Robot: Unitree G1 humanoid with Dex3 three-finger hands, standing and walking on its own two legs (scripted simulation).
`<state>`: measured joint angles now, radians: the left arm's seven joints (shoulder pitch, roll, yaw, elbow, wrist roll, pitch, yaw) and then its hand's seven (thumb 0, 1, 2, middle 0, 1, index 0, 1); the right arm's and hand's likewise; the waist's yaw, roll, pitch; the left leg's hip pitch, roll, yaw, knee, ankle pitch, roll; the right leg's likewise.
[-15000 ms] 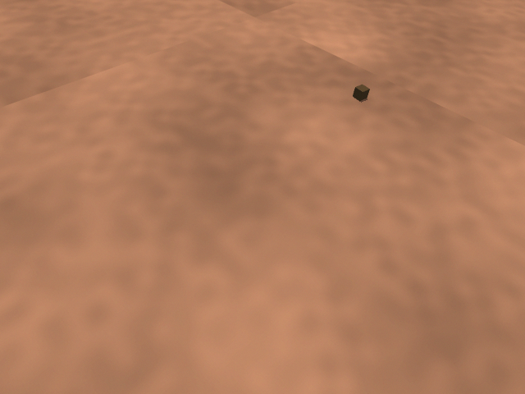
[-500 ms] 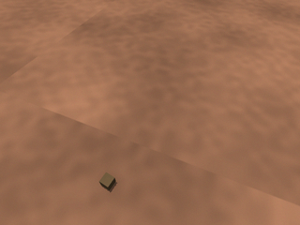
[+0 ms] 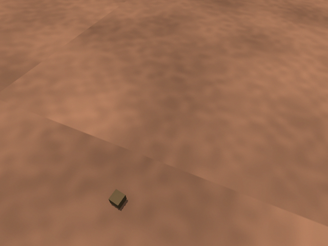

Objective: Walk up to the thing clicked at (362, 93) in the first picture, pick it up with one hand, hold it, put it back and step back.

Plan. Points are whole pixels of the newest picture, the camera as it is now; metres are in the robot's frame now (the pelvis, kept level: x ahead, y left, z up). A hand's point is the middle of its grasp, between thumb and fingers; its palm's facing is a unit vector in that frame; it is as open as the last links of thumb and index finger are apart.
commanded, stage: rise first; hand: left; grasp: from above
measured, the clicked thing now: (117, 199) +0.45 +0.24 -0.75
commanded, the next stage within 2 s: none
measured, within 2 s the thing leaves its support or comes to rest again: neither
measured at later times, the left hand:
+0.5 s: hand out of the picture +0.14 +0.27 -0.20, palm faces -0.03 -0.89 -0.46, open 13.0 cm
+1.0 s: hand out of the picture +0.12 +0.28 -0.24, palm faces -0.09 -0.79 -0.61, open 13.6 cm
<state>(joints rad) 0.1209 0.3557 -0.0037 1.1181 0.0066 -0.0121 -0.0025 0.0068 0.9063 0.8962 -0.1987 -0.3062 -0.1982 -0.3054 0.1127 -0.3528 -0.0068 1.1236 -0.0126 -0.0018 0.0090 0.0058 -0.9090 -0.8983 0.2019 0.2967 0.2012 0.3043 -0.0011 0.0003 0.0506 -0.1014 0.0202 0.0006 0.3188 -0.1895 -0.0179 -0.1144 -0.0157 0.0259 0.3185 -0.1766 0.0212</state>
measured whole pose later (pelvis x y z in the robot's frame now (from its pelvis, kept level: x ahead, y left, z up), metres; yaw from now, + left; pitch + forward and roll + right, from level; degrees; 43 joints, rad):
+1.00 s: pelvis -0.01 +0.01 -0.10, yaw +1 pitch +19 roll -3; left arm 0.20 0.26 0.10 0.45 0.29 0.42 0.21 0.00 -0.41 0.88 -0.13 -1.03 -0.15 -1.01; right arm 0.20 -0.22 -0.01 0.57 0.00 -0.11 -0.07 0.01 -0.90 -0.89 0.20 0.30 0.20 0.30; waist -0.02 0.02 -0.14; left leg -0.95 0.02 -0.06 1.18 -0.56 -0.01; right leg -0.92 -0.01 -0.02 1.12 -0.53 0.03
